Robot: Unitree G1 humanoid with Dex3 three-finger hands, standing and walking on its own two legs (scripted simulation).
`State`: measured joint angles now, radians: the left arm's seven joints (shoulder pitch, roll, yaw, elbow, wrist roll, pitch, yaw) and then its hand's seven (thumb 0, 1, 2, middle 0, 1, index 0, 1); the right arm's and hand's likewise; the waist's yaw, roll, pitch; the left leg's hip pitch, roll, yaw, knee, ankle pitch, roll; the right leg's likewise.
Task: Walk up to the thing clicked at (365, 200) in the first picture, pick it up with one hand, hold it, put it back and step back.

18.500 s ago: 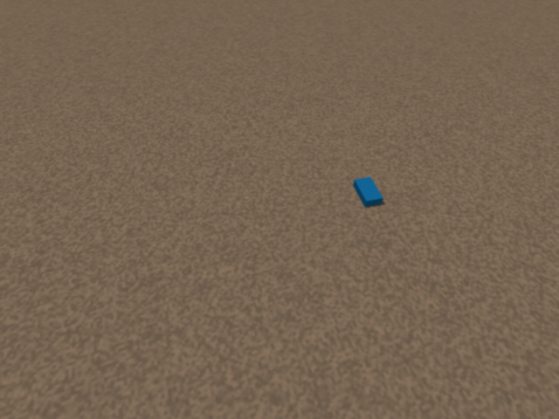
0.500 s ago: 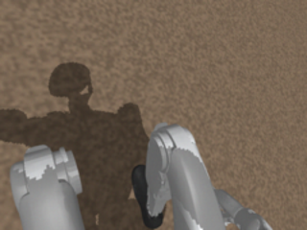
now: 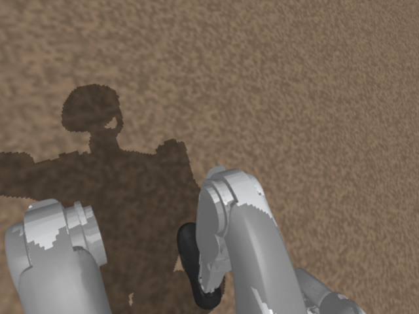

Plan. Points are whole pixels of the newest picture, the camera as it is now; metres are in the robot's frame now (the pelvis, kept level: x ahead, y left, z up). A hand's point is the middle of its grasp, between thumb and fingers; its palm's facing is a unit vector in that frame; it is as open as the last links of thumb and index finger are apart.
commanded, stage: close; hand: left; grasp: from above
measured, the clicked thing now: out of the picture +0.39 +0.39 -0.26
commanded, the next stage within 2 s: settle in 1.66 s
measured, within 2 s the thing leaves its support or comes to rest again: neither
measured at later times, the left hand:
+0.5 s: hand out of the picture +0.37 +0.37 -0.24, palm faces -0.43 -0.18 -0.88, open 12.8 cm
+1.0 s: hand out of the picture +0.38 +0.38 -0.24, palm faces -0.46 -0.20 -0.87, open 11.4 cm
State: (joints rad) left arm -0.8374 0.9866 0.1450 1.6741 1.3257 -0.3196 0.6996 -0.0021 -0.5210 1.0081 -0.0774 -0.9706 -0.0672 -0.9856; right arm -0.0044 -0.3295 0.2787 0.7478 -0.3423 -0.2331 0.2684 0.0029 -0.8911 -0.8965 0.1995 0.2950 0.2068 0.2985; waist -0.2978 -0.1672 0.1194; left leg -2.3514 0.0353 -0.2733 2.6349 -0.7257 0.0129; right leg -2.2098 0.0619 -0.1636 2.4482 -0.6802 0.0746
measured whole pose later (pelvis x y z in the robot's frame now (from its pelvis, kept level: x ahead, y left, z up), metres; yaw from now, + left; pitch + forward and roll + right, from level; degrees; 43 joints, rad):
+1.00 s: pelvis +0.00 +0.00 +0.00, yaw +0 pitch +23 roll -15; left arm -0.88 1.08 0.14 1.69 1.28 -0.35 0.58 0.00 -0.09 0.61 -0.36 -0.75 -0.45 -0.73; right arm 0.00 -0.33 0.31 0.71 -0.32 -0.22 0.26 0.00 -0.89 -0.89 0.20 0.29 0.21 0.30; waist -0.31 -0.17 0.15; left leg -2.35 0.02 -0.28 2.62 -0.72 0.01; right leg -2.19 0.06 -0.17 2.43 -0.69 0.08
